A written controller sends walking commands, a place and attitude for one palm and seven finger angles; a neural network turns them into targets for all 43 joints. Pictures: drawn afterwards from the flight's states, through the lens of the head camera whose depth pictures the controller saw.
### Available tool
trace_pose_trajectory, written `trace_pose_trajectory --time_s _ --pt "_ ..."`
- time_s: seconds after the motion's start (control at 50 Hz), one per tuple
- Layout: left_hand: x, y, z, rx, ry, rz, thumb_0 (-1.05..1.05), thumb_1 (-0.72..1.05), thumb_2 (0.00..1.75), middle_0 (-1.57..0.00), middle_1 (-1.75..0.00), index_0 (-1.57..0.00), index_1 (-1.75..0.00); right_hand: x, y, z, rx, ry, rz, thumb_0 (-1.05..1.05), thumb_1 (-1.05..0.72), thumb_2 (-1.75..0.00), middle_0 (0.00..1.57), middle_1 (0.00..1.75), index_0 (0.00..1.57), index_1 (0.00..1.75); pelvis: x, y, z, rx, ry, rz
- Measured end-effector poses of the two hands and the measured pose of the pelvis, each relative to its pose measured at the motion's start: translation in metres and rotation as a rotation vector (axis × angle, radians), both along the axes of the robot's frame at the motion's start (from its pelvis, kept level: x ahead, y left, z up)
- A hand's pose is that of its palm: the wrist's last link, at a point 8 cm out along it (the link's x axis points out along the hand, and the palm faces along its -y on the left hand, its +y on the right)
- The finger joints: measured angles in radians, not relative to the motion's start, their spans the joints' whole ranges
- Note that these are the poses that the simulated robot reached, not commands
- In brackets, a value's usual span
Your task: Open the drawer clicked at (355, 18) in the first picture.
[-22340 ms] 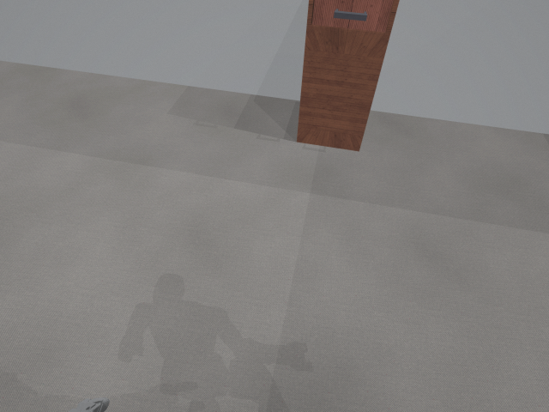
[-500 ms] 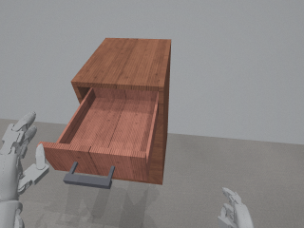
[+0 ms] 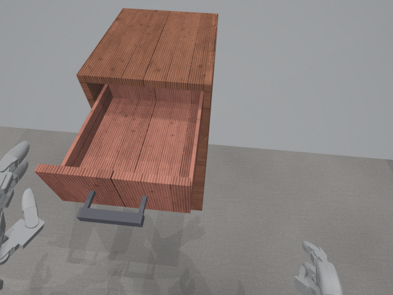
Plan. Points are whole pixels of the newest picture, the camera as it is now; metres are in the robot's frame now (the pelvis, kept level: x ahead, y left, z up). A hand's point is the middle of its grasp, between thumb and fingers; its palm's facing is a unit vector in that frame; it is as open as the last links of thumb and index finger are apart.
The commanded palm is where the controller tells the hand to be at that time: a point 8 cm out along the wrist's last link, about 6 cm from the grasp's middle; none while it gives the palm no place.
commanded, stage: step back with the hand held close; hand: left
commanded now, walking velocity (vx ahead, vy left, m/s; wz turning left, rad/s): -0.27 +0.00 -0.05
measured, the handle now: (114, 207) +0.29 +0.21 -0.03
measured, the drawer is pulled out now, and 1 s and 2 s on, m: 0.30 0.30 0.30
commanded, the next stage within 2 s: stop stepping back and stand still in 0.96 s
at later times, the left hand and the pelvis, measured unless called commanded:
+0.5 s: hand (5, 250) +0.15 +0.25 +0.17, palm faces +0.37 -0.82 -0.44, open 7.4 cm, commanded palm +0.08 +0.29 +0.18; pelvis -0.04 +0.01 +0.00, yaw +1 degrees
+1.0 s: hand out of the picture +0.03 +0.22 +0.16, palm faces +0.32 -0.82 -0.48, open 7.4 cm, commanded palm -0.04 +0.26 +0.18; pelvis -0.17 -0.02 +0.00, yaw +0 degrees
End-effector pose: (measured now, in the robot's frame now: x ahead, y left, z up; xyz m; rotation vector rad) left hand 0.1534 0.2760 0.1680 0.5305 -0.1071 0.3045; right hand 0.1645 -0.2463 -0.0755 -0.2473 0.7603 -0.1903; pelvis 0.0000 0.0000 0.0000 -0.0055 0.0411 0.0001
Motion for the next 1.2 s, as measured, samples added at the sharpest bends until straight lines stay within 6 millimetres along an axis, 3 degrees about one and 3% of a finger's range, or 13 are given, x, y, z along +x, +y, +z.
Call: trace_pose_trajectory --time_s 0.24,0.38,0.46,0.56,0.66,0.74,0.86,0.94,1.08,1.2 --pt "-0.023 -0.001 0.011 0.024 -0.116 -0.041 0.02 0.89 0.90 -0.21 -0.30 -0.21 -0.30 -0.002 0.026 0.006 0.033 -0.085 0.063 0.02 -0.90 -0.90 0.20 0.30 0.20 0.30 -0.025 0.003 -0.009 -0.007 0.009 -0.002" --pt "-0.037 0.011 0.004 -0.015 -0.152 -0.026 0.02 0.89 0.90 -0.21 -0.30 -0.21 -0.30 -0.026 0.025 0.006 -0.015 -0.051 0.039 0.01 -0.90 -0.90 0.20 0.30 0.20 0.30 -0.038 0.011 -0.011 -0.017 0.007 -0.009" --pt "-0.040 0.014 0.011 0.010 -0.150 -0.013 0.02 0.89 0.90 -0.21 -0.30 -0.21 -0.30 -0.043 0.027 0.010 -0.017 -0.038 0.043 0.02 -0.90 -0.90 0.20 0.30 0.20 0.30 -0.042 0.009 -0.005 -0.029 0.023 0.014" --pt "-0.048 0.002 0.015 0.022 -0.135 -0.038 0.02 0.89 0.90 -0.21 -0.30 -0.21 -0.30 -0.054 0.027 0.006 0.018 -0.033 0.073 0.02 -0.90 -0.90 0.20 0.30 0.20 0.30 -0.052 0.000 -0.003 -0.016 0.045 -0.006" --pt "-0.058 -0.022 0.010 0.033 -0.071 -0.109 0.02 0.89 0.90 -0.21 -0.30 -0.21 -0.30 -0.063 0.016 -0.001 0.055 -0.042 0.080 0.02 -0.90 -0.90 0.20 0.30 0.20 0.30 -0.082 -0.012 -0.004 -0.027 0.043 -0.031" --pt "-0.078 -0.031 0.011 0.037 -0.056 -0.139 0.02 0.89 0.90 -0.21 -0.30 -0.21 -0.30 -0.078 0.002 0.004 0.054 -0.051 0.028 0.02 -0.90 -0.90 0.21 0.30 0.20 0.30 -0.097 -0.017 -0.004 -0.011 0.042 -0.018" --pt "-0.114 -0.014 0.007 0.037 -0.056 -0.058 0.02 0.89 0.90 -0.21 -0.30 -0.21 -0.30 -0.099 -0.008 0.012 -0.025 -0.037 0.018 0.02 -0.90 -0.90 0.20 0.30 0.20 0.30 -0.121 -0.013 -0.004 -0.007 0.053 0.025" --pt "-0.142 -0.010 0.005 0.034 -0.055 -0.032 0.02 0.89 0.90 -0.21 -0.30 -0.21 -0.30 -0.118 -0.002 0.013 -0.013 -0.051 0.039 0.02 -0.90 -0.90 0.20 0.29 0.20 0.30 -0.147 -0.015 -0.003 0.018 0.036 0.017" --pt "-0.194 -0.038 0.016 0.019 -0.090 -0.035 0.02 0.89 0.90 -0.21 -0.30 -0.21 -0.30 -0.167 0.009 0.009 0.084 -0.110 0.107 0.01 -0.90 -0.90 0.20 0.30 0.20 0.30 -0.196 -0.033 -0.002 0.002 0.009 -0.011" --pt "-0.239 -0.067 0.014 0.047 -0.063 -0.038 0.02 0.89 0.90 -0.21 -0.30 -0.21 -0.30 -0.223 -0.014 -0.010 0.137 -0.076 0.099 0.01 -0.90 -0.90 0.21 0.30 0.20 0.30 -0.242 -0.058 -0.009 0.016 -0.009 -0.015"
